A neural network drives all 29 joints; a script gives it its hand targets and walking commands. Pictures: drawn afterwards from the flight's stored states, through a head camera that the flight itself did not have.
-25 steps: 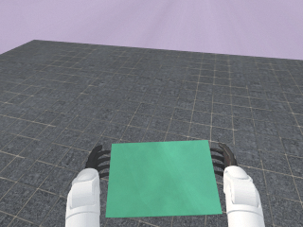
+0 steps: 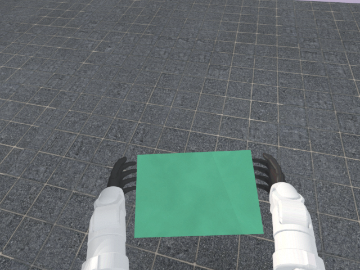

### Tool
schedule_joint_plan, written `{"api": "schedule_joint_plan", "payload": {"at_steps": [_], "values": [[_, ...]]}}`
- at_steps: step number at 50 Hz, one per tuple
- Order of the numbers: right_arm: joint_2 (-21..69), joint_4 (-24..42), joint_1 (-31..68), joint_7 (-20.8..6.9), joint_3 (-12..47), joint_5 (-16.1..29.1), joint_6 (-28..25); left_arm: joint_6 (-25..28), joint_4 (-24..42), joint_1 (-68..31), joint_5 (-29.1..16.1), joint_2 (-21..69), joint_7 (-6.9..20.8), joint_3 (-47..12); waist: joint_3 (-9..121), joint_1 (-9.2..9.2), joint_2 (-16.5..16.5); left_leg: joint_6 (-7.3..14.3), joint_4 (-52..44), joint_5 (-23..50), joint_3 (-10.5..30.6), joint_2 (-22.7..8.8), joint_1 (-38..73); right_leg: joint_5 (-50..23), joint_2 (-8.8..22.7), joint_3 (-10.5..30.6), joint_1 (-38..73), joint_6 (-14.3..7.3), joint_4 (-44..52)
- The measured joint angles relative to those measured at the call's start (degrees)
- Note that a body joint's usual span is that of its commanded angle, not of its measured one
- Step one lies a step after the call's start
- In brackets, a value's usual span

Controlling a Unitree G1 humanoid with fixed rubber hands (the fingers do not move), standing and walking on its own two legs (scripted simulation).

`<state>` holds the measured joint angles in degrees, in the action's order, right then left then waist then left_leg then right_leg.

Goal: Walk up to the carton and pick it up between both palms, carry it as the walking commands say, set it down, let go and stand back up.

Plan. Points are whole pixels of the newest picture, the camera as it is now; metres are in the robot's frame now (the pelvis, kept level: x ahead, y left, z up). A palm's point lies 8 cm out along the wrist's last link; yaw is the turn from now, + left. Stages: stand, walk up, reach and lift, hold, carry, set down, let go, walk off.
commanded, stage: set down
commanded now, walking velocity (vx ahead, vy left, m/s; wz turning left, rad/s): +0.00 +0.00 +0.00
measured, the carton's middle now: (194, 194) +0.33 -0.01 -0.11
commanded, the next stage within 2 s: none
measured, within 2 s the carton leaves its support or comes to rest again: neither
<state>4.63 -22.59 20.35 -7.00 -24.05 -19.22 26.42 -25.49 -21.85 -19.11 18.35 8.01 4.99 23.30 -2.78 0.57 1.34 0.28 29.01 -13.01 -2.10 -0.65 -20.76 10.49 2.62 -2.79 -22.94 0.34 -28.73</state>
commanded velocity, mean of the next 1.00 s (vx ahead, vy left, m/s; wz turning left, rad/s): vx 0.00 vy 0.00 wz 0.00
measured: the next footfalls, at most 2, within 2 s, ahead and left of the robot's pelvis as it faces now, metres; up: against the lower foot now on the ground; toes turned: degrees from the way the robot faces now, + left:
none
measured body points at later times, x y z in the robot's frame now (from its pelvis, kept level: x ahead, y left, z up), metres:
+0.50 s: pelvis -0.04 -0.01 -0.06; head +0.14 -0.02 +0.36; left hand +0.35 +0.18 -0.11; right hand +0.35 -0.19 -0.12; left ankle +0.02 +0.12 -0.74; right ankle +0.04 -0.13 -0.74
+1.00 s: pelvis -0.06 +0.00 -0.13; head +0.17 -0.01 +0.25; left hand +0.38 +0.18 -0.21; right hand +0.37 -0.20 -0.21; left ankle +0.02 +0.12 -0.74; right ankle +0.04 -0.13 -0.74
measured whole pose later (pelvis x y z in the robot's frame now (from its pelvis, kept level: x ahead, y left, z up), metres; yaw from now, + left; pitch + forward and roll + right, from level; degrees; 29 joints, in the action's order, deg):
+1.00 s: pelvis -0.06 +0.00 -0.13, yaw +0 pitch +40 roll +0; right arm 1.2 -24.7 39.8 -6.4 -27.8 -15.4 23.0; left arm -22.2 -24.4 -40.0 15.5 3.6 5.8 29.0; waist 11.0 0.2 1.7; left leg -0.1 69.8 -21.8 -0.4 -1.4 -87.9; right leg 18.2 2.9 -2.5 -89.2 -0.6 -67.5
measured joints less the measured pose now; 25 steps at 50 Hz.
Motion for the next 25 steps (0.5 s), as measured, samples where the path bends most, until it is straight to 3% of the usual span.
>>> {"api": "schedule_joint_plan", "payload": {"at_steps": [11,25], "values": [[0.61,-1.26,5.25,1.01,-0.47,1.20,-3.70,3.37,-0.91,-5.78,-0.14,-1.63,1.41,3.79,0.63,-0.23,0.19,-0.54,9.71,-1.59,0.78,-0.89,-16.59,1.19,-0.54,-0.39,-16.04,-0.80,-8.70],[0.61,-1.23,12.70,0.76,-3.37,0.30,-3.95,4.12,-2.80,-14.10,0.10,-3.15,3.33,7.27,3.69,-0.25,0.37,-0.76,21.92,-4.26,1.78,-1.11,-36.33,3.57,-0.44,-0.77,-35.30,-1.23,-20.16]]}}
